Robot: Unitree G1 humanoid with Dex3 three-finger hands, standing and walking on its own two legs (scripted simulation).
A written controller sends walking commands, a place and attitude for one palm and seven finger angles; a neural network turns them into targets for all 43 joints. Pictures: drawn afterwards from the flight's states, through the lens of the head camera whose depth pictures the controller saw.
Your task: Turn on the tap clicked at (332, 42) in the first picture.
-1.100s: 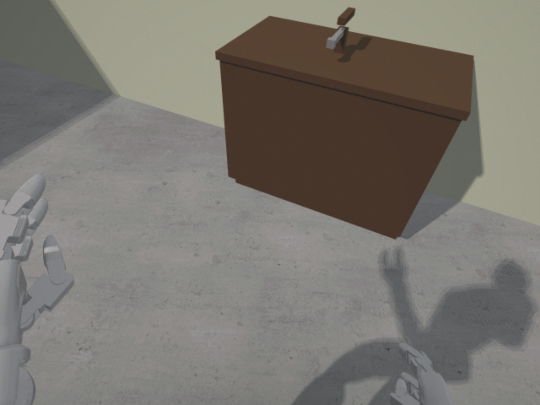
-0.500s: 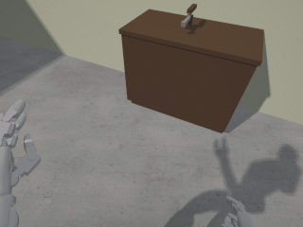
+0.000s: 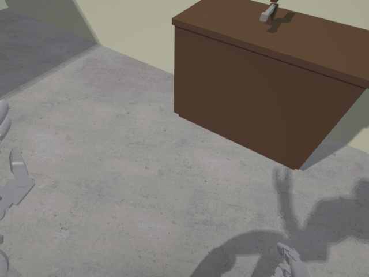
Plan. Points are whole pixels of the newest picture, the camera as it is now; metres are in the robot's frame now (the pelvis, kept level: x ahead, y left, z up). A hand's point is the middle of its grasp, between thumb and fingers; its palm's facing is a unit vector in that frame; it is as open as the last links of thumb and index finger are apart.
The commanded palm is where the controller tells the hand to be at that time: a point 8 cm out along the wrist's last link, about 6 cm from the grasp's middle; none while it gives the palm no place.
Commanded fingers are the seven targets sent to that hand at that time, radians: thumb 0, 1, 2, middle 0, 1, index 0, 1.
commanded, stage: walk to a spot facing it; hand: left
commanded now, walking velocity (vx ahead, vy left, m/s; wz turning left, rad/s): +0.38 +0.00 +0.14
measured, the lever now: (264, 16) +1.11 -0.30 +0.07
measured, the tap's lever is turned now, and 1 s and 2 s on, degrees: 0 0 0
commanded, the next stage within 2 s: none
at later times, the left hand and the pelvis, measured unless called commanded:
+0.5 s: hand (98, 107) +0.37 +0.19 +0.19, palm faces +0.49 -0.74 -0.46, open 7.4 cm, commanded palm +0.30 +0.23 +0.20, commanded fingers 0.00 0.90 0.90 -0.20 -0.30 -0.20 -0.30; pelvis +0.18 -0.07 +0.01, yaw +8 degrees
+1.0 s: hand (68, 72) +0.45 +0.27 +0.20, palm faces +0.64 -0.66 -0.38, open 7.4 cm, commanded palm +0.35 +0.29 +0.20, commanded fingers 0.00 0.90 0.90 -0.20 -0.30 -0.20 -0.30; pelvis +0.30 -0.03 +0.00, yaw +21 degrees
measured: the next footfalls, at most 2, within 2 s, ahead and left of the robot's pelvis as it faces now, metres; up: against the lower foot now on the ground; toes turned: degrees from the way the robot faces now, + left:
right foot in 0.36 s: +0.29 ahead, -0.14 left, +0.00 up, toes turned -6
left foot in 0.88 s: +0.37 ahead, +0.10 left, +0.00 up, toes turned +28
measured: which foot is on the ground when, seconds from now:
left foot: down 0.00-0.36, up 0.38-0.86, down 0.88-1.00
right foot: up 0.00-0.34, down 0.36-0.90, up 0.92-1.00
